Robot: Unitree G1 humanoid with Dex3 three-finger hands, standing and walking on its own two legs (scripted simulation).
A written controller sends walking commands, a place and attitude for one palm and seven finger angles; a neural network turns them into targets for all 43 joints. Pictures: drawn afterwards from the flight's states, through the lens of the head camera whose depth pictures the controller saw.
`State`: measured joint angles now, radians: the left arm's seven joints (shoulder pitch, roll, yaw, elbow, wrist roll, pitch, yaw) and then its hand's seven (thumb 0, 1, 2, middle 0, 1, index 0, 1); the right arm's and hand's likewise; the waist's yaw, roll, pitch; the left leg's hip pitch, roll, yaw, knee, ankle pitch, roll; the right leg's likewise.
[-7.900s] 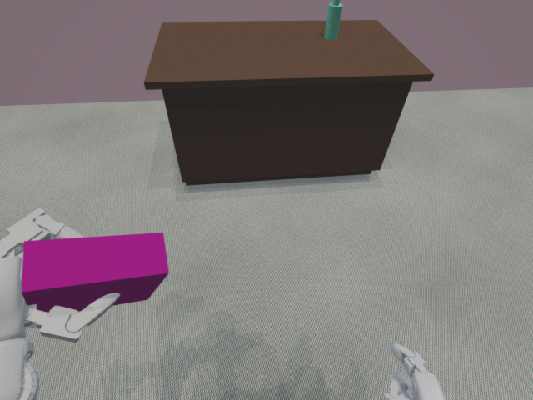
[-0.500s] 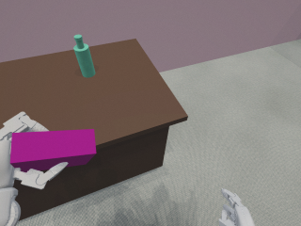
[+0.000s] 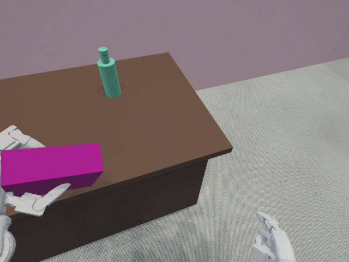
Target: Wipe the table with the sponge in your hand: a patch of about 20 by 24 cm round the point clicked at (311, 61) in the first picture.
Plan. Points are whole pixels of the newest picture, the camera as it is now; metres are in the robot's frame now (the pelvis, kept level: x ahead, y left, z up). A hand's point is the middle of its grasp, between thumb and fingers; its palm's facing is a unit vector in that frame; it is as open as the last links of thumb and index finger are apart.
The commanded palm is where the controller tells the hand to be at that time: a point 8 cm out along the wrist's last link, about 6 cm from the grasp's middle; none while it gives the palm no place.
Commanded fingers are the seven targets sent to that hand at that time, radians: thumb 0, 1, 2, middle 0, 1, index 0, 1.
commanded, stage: shuffle to correct the standing spot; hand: left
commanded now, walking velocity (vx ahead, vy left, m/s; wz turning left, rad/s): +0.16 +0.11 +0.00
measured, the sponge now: (69, 170) +0.24 +0.21 +0.15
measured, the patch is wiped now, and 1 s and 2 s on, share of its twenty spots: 0.00 0.00 0.00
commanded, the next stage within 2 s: come to a stop and stand still in 1.16 s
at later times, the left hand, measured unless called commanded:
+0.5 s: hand (22, 167) +0.22 +0.27 +0.17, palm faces +0.42 -0.83 -0.37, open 9.2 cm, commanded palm +0.18 +0.31 +0.19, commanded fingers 0.00 0.10 1.30 -1.20 -1.60 -1.20 -1.60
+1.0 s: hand (13, 139) +0.27 +0.32 +0.18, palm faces +0.42 -0.80 -0.42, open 9.2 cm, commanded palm +0.21 +0.35 +0.19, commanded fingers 0.00 0.10 1.30 -1.20 -1.60 -1.20 -1.60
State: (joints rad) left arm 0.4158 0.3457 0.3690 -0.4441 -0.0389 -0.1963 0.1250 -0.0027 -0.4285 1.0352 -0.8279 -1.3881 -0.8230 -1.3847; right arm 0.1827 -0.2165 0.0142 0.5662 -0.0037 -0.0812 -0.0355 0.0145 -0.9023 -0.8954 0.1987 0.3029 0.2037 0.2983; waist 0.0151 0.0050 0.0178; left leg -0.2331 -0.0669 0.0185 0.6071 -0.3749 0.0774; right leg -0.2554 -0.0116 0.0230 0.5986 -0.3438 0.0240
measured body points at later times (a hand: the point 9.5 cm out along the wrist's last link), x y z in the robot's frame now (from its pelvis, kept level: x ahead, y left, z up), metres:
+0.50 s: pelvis +0.01 +0.03 -0.02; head +0.02 +0.04 +0.43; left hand +0.19 +0.31 +0.19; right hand +0.18 -0.22 -0.10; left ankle +0.08 +0.15 -0.73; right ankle -0.02 -0.13 -0.72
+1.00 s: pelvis +0.05 +0.07 +0.00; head +0.06 +0.07 +0.45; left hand +0.25 +0.36 +0.20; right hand +0.24 -0.15 -0.08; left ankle +0.09 +0.19 -0.73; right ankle +0.08 -0.02 -0.72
